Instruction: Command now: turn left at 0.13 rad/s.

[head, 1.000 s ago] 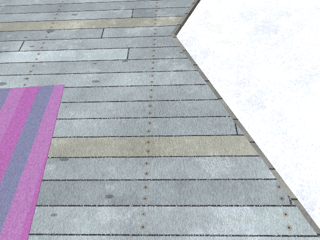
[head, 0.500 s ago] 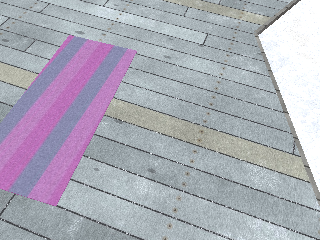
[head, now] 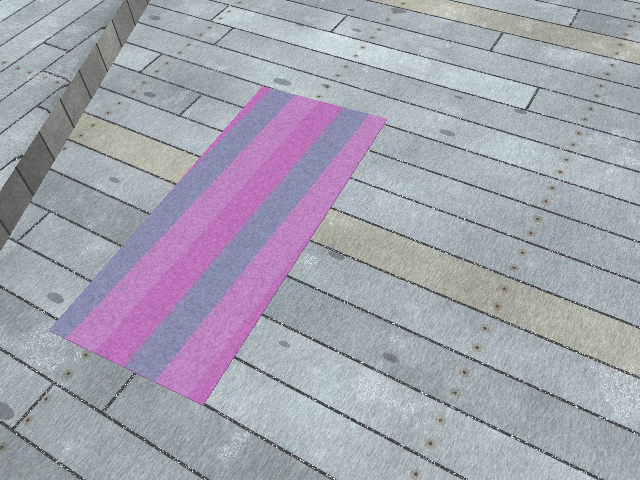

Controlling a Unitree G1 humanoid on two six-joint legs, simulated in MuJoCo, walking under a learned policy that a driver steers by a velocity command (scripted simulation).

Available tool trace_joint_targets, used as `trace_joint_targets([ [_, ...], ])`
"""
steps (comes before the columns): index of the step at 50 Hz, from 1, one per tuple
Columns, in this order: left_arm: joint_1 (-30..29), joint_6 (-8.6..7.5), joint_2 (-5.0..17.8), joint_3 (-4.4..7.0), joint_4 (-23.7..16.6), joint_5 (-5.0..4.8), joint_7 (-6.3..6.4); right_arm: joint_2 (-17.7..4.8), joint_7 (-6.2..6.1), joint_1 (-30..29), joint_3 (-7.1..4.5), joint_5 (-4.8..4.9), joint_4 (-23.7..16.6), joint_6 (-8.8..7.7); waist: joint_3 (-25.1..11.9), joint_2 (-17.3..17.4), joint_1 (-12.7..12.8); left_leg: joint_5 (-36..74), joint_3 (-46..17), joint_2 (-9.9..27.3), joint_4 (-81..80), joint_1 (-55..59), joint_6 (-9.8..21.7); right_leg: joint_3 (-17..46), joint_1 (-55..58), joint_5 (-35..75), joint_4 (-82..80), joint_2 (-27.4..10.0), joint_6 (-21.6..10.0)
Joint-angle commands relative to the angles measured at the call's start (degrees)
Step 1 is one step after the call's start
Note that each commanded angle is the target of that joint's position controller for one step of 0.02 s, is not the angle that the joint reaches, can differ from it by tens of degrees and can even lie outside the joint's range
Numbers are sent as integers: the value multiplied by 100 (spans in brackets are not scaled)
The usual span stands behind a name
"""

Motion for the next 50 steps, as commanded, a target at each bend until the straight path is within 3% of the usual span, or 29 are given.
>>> trace_joint_targets([
  [1,116,-28,956,244,-101,30,-26,-295,-51,40,-9,44,-147,-30,-495,-1306,111,32,440,41,-1028,163,38,1110,625,1883,-457,-1171,-837],
  [2,179,-12,959,249,-42,39,-45,-257,-72,165,21,39,-48,-50,-619,-1274,81,246,538,37,-1504,441,107,1154,582,1206,-513,-1140,-794],
  [4,284,64,1065,314,89,2,-71,-236,-113,423,52,-69,158,-159,-474,-1091,-59,852,755,-44,-2467,1248,344,1220,-91,-1006,-581,-945,-581],
  [5,253,72,975,308,75,7,-82,-371,-128,509,41,-138,213,-237,-383,-829,-117,457,352,228,-2427,1679,546,1226,-734,-2002,-476,-835,-448],
  [6,-61,47,737,242,-109,-24,-121,-697,-142,748,-10,-196,251,-304,-216,-84,-278,-633,-734,948,-2740,1964,919,817,-1687,-2350,138,-453,-259],
  [7,-559,13,657,222,-301,-40,-146,-1067,-115,1064,-139,-107,424,-329,214,868,-523,-1876,-2070,1738,-3595,1539,1413,-103,-2214,-1748,1216,233,-85],
  [8,-884,-29,839,275,-407,41,-149,-999,-98,1076,-142,-148,480,-383,736,909,-638,-1907,-2641,2273,-4071,1264,1699,-141,-2556,-1578,2016,19,-72],
  [9,-799,-83,903,319,-385,33,-174,-797,-92,955,-92,-154,488,-449,827,619,-468,-1565,-2546,2252,-4136,1220,1746,52,-2683,-1397,2426,-148,-84],
  [11,-406,-181,905,357,-204,71,-286,-631,-97,739,-56,-83,487,-563,599,478,-221,-608,-1826,1867,-4069,1590,1550,61,-2659,-1044,2585,-312,-44],
  [15,-666,-244,582,284,-222,83,-412,-480,-66,942,-32,-67,701,-733,355,463,-299,1191,-787,1441,-3756,1542,1402,-299,-2076,-574,1943,-266,102],
  [18,-622,-231,470,249,-245,32,-334,-557,-77,1066,-41,-77,859,-721,231,532,-242,3271,-445,1491,-3170,1212,1260,-492,-1189,-476,1240,-119,71],
  [20,-107,-232,481,280,-47,2,-239,-610,-92,977,-42,-18,909,-684,27,408,27,3722,-340,1432,-2691,869,1016,-550,-162,217,603,39,-17],
  [21,300,-256,587,334,137,38,-177,-552,-101,997,-15,-2,940,-683,-162,192,190,3946,-197,1225,-2175,680,856,-508,541,377,268,147,-56],
  [22,834,-314,824,407,274,94,-109,-417,-103,989,39,8,925,-710,-504,-142,431,3552,75,949,-1359,340,666,-29,1357,584,44,-332,-138],
  [23,1435,-348,1442,510,298,141,-46,-11,-111,1129,160,50,717,-719,-1093,-1234,524,1477,513,385,83,-532,405,1725,2279,1283,-275,-1815,-504],
  [24,1700,-252,1822,606,503,-64,-75,-273,-153,1370,56,29,827,-614,-1249,-1751,519,-867,566,-118,1170,-798,362,2933,1862,2256,-738,-2586,-1210],
  [25,1274,-247,1385,492,455,-148,-107,-371,-179,1338,14,-63,931,-511,-777,-1002,188,-813,186,173,1793,-842,438,2602,1303,1961,-747,-2401,-1229],
  [26,700,-272,956,363,324,-141,-126,-177,-128,1151,64,-94,973,-488,-367,-705,49,-423,189,335,1828,-855,458,2005,778,1919,-845,-2090,-1117],
  [27,316,-276,690,267,255,-84,-116,-34,-94,1033,101,-77,990,-478,-235,-651,-93,-60,237,509,1562,-738,451,1489,510,2019,-998,-1781,-930],
  [29,202,-339,511,171,357,-23,-73,-19,-63,1024,107,-110,1082,-424,-259,-830,-228,386,406,555,1156,-233,374,756,194,3260,-954,-1412,-801],
  [32,388,-413,502,101,579,3,-47,128,-84,981,160,-67,1197,-333,-497,-816,-289,479,525,477,238,206,269,375,170,3753,-787,-1281,-828],
  [37,514,-261,570,65,818,-3,6,114,-186,423,201,-43,1245,-212,-409,-928,-87,910,666,421,-1061,597,265,653,-122,1648,-846,-1257,-848],
  [39,375,-215,518,39,859,-59,15,192,-202,418,245,-75,1332,-245,-264,-656,-238,1719,640,475,-2012,1144,325,708,-528,670,-781,-1150,-621],
  [40,443,-225,447,15,893,-52,14,88,-218,370,246,-117,1347,-292,-219,-443,-224,2164,304,728,-2329,1447,344,740,-734,337,-751,-1057,-412],
  [41,539,-238,397,8,903,-40,0,-84,-236,422,238,-148,1358,-357,-229,-227,-135,2532,-130,1147,-2499,1610,394,654,-814,34,-616,-872,-257],
  [42,1052,-180,139,-10,1068,-96,-13,-237,-226,197,206,-36,1466,-374,-11,417,238,2412,-232,1189,-2393,946,564,363,-423,-218,-809,-467,-167],
  [43,999,-145,231,-5,1205,-55,16,55,-194,115,260,9,1472,-395,73,274,104,2129,-153,1080,-2478,604,526,344,9,-64,-753,-477,-131],
  [44,909,-137,294,24,1244,-45,36,156,-185,120,283,8,1502,-424,126,141,42,2187,-44,977,-2508,583,461,385,107,205,-675,-521,-134],
  [50,876,-171,181,2,1490,-51,58,163,-252,229,277,21,1723,-450,-117,-189,8,2617,42,945,-2535,956,466,374,335,860,-627,-618,-107],
])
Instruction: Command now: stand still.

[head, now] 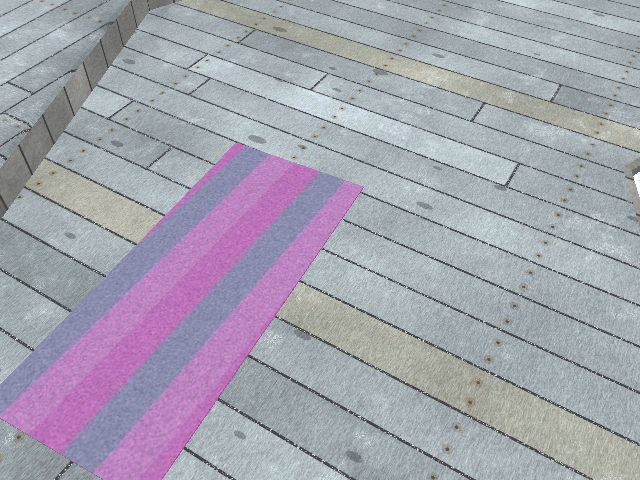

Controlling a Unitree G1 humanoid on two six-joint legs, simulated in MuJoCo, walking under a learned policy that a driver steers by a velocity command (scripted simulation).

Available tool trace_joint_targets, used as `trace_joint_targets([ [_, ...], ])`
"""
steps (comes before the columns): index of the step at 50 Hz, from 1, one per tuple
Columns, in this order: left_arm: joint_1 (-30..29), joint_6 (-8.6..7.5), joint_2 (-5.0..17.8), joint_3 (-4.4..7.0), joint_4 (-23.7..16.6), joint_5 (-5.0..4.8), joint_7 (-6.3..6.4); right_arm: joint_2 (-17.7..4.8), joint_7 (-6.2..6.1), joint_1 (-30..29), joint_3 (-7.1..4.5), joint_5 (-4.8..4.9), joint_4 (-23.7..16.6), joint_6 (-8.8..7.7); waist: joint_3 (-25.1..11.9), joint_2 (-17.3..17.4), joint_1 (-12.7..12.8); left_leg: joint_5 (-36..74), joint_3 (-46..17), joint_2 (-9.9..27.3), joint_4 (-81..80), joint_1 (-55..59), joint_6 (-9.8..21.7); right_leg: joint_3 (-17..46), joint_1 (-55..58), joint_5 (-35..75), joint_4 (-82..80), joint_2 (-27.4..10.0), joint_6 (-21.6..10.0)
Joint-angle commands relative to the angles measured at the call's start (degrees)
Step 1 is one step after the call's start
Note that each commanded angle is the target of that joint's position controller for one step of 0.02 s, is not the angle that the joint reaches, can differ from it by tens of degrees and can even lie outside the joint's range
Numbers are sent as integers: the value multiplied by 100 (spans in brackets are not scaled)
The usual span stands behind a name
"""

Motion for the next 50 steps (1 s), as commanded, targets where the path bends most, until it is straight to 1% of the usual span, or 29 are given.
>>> trace_joint_targets([
  [1,317,-33,452,83,25,-3,40,-513,-32,277,-79,6,19,-31,62,95,-42,1223,-582,603,-314,142,211,726,-149,1019,-407,-756,-6],
  [3,373,-20,431,82,116,10,46,-485,-35,357,-77,-4,89,-23,-38,57,-43,748,-531,537,-331,159,237,695,-81,548,-429,-704,-23],
  [5,439,28,615,180,159,34,26,-599,-20,443,-151,-40,104,6,97,-73,-17,-907,-356,253,-7,-157,408,715,-253,-1239,-300,-548,-204],
  [6,486,58,684,225,157,50,7,-610,8,399,-174,-74,53,19,371,-192,24,-1670,-352,174,148,-555,483,944,-473,-2160,-397,-634,-339],
  [7,638,67,704,253,174,44,-8,-568,42,265,-178,-94,-37,9,684,-286,117,-2042,-334,106,370,-1071,518,1294,-532,-2794,-581,-823,-500],
  [9,1170,37,854,340,332,29,-9,-297,127,-94,-128,-150,-289,-82,949,-734,317,-1567,194,-83,1336,-1940,473,2417,-171,-3519,-1272,-1615,-964],
  [10,1245,3,916,380,367,52,-9,-292,162,-300,-127,-192,-436,-148,1079,-746,355,-1263,314,47,1676,-2239,467,2814,-69,-3353,-1485,-1982,-1168],
  [12,1252,-106,926,414,368,141,-36,-469,225,-541,-194,-159,-644,-276,997,-517,359,-1357,109,283,2225,-2688,485,2962,278,-2442,-1559,-2214,-1327],
  [16,965,-259,873,436,315,86,-56,-447,341,-445,-273,-49,-777,-412,607,-449,125,-834,322,240,1565,-1957,405,1804,285,-907,-1315,-1707,-963],
  [19,629,-287,892,441,256,8,-82,-325,335,552,-329,-27,-493,-390,400,-343,-416,-76,748,-197,563,247,375,990,-1058,-318,-529,-1236,-655],
  [20,615,-335,799,400,230,39,-99,-537,276,1228,-432,-46,-291,-407,132,-41,-696,-250,464,-119,373,1274,438,689,-1611,101,294,-997,-499],
  [21,406,-372,489,298,45,58,-142,-1049,190,2108,-571,-166,-143,-445,-229,1078,-1067,-1553,-1283,1204,-567,1947,691,14,-2248,-280,2179,-453,-218],
  [22,508,-364,324,286,-166,48,-181,-1478,175,2585,-646,-130,-6,-388,-378,1955,-972,-2886,-3753,2313,-1610,2128,1307,-100,-3332,-1864,3748,182,-127],
  [23,221,-314,664,374,-207,165,-204,-1132,160,1884,-558,-105,-158,-325,223,898,-599,-3148,-3483,2266,-1515,1471,1351,408,-3618,-1549,4505,-331,-244],
  [24,78,-336,591,367,-226,147,-270,-921,198,1240,-495,-86,-408,-359,491,424,-370,-2511,-2877,2026,-1467,970,1246,528,-3598,-880,4552,-547,-291],
  [25,136,-362,466,348,-172,99,-301,-791,221,940,-450,-80,-503,-417,519,252,-174,-1536,-2244,1757,-1517,663,1126,545,-3322,-444,4359,-697,-248],
  [26,168,-344,447,366,-134,131,-311,-645,217,903,-391,-62,-527,-473,439,121,-69,-736,-1771,1525,-1520,593,992,496,-3091,-215,4175,-771,-188],
  [27,247,-294,385,355,-127,165,-335,-629,193,949,-371,-62,-473,-516,319,369,3,-330,-1540,1467,-1552,474,1021,405,-2914,-132,4066,-793,-89],
  [29,41,-210,452,391,-201,154,-356,-549,164,1244,-326,-55,-345,-588,352,372,31,684,-1110,1309,-1542,582,1026,271,-3034,60,3953,-761,22],
  [34,-1213,-142,327,347,-676,122,-373,-521,148,1664,-265,-60,-229,-608,574,395,-138,2081,-478,1099,-1547,656,1052,-67,-3393,644,2827,-681,204],
  [39,-2028,-165,293,290,-1027,57,-363,-592,110,1892,-267,-68,-141,-620,627,508,-289,2886,-233,1159,-1494,902,1020,-335,-2760,1060,1416,-438,12],
  [42,-1674,-222,462,367,-1006,57,-293,-710,78,1722,-300,-92,-135,-620,375,521,-15,4584,-76,1282,-812,1336,909,-395,-2074,698,1099,-191,-313],
  [44,-306,-293,662,498,-556,57,-215,-861,60,1553,-359,-119,-158,-571,-379,495,555,5467,247,1159,806,1440,747,-529,-700,550,748,165,-561],
  [45,553,-329,857,596,-286,132,-167,-844,68,1545,-354,-95,-195,-554,-827,384,877,4504,391,995,2051,667,652,-168,581,496,613,-144,-741],
  [46,1297,-330,1420,746,-203,261,-130,-428,127,1856,-269,18,-378,-550,-1540,-498,877,1925,651,465,4126,-929,467,2009,2094,-329,484,-1697,-1262],
  [47,1148,-232,1513,776,-180,127,-199,-412,220,2087,-328,72,-409,-574,-1937,-1247,613,-1658,173,-482,5686,-2415,356,4709,2650,-621,-637,-2526,-1993],
  [48,379,-217,1326,731,-296,6,-237,-674,210,1416,-390,-45,-603,-578,-1064,-545,359,-1142,-261,26,5854,-3061,475,4122,2018,-1163,-801,-2210,-1768],
  [49,-47,-237,960,638,-401,-25,-248,-715,234,866,-396,-75,-782,-642,-434,-132,293,-582,-242,282,5517,-3089,480,3322,1154,-813,-924,-2048,-1586],
  [50,-212,-276,726,574,-389,12,-249,-631,237,705,-399,-81,-826,-665,-103,184,91,-319,-253,467,5056,-2791,452,2834,467,-131,-1073,-1793,-1394],
])
Over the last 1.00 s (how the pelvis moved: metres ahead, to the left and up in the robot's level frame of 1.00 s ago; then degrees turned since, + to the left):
0.17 -0.04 0.00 0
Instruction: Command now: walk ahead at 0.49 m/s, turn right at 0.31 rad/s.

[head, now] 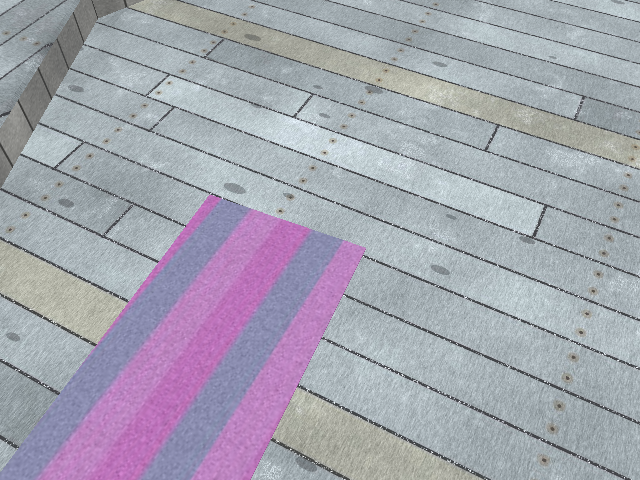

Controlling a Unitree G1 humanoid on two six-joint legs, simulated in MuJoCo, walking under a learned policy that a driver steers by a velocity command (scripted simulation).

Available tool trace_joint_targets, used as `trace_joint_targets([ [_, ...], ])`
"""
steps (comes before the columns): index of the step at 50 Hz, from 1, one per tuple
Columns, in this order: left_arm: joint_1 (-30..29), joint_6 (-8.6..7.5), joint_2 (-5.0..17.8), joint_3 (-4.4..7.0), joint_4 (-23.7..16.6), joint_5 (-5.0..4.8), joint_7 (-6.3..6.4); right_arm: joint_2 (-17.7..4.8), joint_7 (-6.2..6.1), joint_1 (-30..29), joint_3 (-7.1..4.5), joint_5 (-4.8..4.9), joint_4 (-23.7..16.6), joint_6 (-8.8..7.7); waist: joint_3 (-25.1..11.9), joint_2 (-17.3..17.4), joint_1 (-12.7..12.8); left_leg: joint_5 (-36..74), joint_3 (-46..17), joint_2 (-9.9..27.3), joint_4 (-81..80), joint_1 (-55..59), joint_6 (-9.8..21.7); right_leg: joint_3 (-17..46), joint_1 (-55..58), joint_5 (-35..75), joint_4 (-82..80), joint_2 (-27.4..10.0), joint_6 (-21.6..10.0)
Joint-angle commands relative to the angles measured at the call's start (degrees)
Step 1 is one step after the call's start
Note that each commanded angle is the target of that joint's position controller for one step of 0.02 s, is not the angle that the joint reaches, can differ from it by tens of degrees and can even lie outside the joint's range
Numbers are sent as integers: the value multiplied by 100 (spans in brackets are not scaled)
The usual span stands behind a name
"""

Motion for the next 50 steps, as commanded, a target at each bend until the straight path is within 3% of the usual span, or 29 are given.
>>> trace_joint_targets([
  [1,648,-62,406,70,54,-53,31,-518,33,-220,-134,-105,-581,-92,-229,105,4,549,-397,567,287,-1958,-21,2747,1431,-23,-2030,-1744,-921],
  [2,751,-116,364,41,116,-51,51,-427,35,-173,-119,-168,-609,-10,-221,-4,-97,513,-382,596,50,-1691,-113,2482,1173,713,-1984,-1599,-870],
  [4,962,-182,532,73,150,-69,90,-353,54,-263,-106,-193,-734,127,-275,-107,-174,461,-286,594,-348,-1655,-303,2232,979,921,-2053,-1448,-930],
  [7,1273,-167,708,101,124,-86,105,-455,72,-1100,-110,-161,-1127,225,-40,-202,-26,1058,-134,626,-1218,-2060,-547,2096,854,765,-2264,-1285,-878],
  [12,1888,-115,699,112,98,-81,82,-484,115,-2239,-75,-96,-1609,241,-64,-361,411,2029,-106,473,-2409,-2402,-674,2154,1492,1273,-2068,-1151,-610],
  [17,2200,-52,798,151,12,5,154,-551,137,-2964,-25,-38,-2047,173,-91,-501,642,1793,-129,232,-3104,-2427,-618,2408,2229,2080,-1515,-1240,-579],
  [19,1998,-41,912,195,-97,19,202,-665,125,-2731,-46,-14,-2089,111,-151,-591,441,1539,-198,143,-3552,-1806,-509,2520,2183,2358,-1229,-1274,-412],
  [21,1678,-73,1072,247,-225,3,173,-896,45,-1717,-147,1,-1833,25,-589,-536,-36,1268,-92,-120,-4026,-216,-319,2444,1814,3173,-320,-1057,-170],
  [22,1577,-120,1022,244,-286,-48,116,-1132,-30,-896,-235,-63,-1647,-59,-1099,-209,-429,1371,-318,195,-4252,1002,-131,2175,1352,2854,794,-700,-41],
  [23,1621,-168,622,145,-546,-118,98,-1602,-134,95,-335,-220,-1628,-86,-2076,457,-706,388,-1741,1707,-4272,2396,128,1748,521,897,2402,-354,44],
  [24,2196,-129,371,122,-741,-297,100,-1927,-122,-129,-422,-217,-1635,15,-2578,2012,-218,28,-4359,2758,-5076,3215,771,1210,-1054,-2277,3706,366,168],
  [25,2159,-7,799,168,-502,-128,166,-1339,-79,-622,-339,-204,-1780,97,-1752,813,-40,-554,-4034,2594,-5113,2474,745,1243,-1560,-1889,4265,-227,139],
  [26,1708,31,769,176,-518,-46,117,-862,-73,-974,-208,-143,-1860,91,-963,123,-46,392,-3016,2288,-5103,1665,655,1177,-1514,-1402,4197,-383,205],
  [27,1515,61,620,168,-568,-38,89,-693,-65,-1064,-146,-145,-1808,62,-585,-64,52,1963,-2132,2049,-5124,1099,557,1127,-1329,-1212,3984,-524,290],
  [28,1366,127,601,189,-619,55,64,-635,-80,-910,-111,-114,-1713,16,-480,120,100,3328,-1471,1843,-5037,876,463,1095,-1201,-1231,3783,-634,359],
  [30,1514,299,514,186,-625,83,1,-681,-65,-728,-118,-50,-1589,-74,-638,482,242,4803,-811,1666,-4941,668,440,947,-916,-1229,3740,-585,476],
  [33,1089,401,494,167,-872,66,-92,-808,-67,-702,-143,14,-1570,-99,-672,624,281,5329,-185,1622,-4992,761,487,797,-1256,-816,3370,-543,580],
  [39,150,421,347,-20,-1353,67,-263,-1022,-122,-684,-209,36,-1545,68,-590,655,114,4784,759,1446,-4926,477,393,294,-491,350,1280,-557,528],
  [43,-42,427,575,32,-1572,116,-262,-1254,-140,-494,-308,61,-1519,207,-595,655,7,4686,776,1685,-4269,872,291,147,-185,-271,588,-440,293],
  [45,404,336,646,88,-1504,171,-207,-1309,-167,-463,-337,78,-1522,326,-850,390,201,4553,938,1585,-3066,868,128,109,471,-200,-133,-224,90],
  [46,862,249,914,171,-1409,231,-120,-1313,-147,-216,-340,57,-1529,362,-1211,-231,411,3588,1087,1310,-1896,358,-188,653,1372,1094,-648,-486,-131],
  [47,939,215,1636,325,-1520,192,-30,-841,-96,195,-234,-48,-1811,425,-1652,-1529,69,-1041,1226,631,-239,-1158,-488,2696,2582,4440,-240,-2271,-708],
  [48,1308,323,1773,415,-1570,-116,11,-895,-116,-63,-214,-31,-1948,552,-2268,-1350,487,-2064,252,-56,729,-1937,-618,3804,2892,4346,-617,-2756,-1652],
  [49,1170,398,1570,376,-1590,-170,42,-992,-121,-380,-220,-52,-1961,613,-1865,-589,472,-1661,-164,237,889,-2182,-646,3396,2590,3435,-837,-2541,-1570],
  [50,770,452,1301,295,-1610,-142,84,-953,-121,-702,-208,-3,-2025,609,-1205,-469,360,-1165,-226,333,663,-2259,-629,2995,1944,2765,-1027,-2218,-1369],
])
Over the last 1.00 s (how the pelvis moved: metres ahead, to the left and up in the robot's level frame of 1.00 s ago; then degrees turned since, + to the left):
0.40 0.04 -0.02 -2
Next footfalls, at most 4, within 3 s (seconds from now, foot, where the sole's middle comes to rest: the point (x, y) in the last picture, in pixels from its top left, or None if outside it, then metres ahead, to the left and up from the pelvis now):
0.44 left None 0.44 0.09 -0.76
0.92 right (410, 460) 0.49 -0.15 -0.76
1.42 left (320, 428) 0.56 0.03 -0.76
1.74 right None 0.38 -0.07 -0.76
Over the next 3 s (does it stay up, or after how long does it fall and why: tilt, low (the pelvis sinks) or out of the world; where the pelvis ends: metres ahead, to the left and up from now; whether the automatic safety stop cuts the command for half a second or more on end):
stays up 0.46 -0.01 0.02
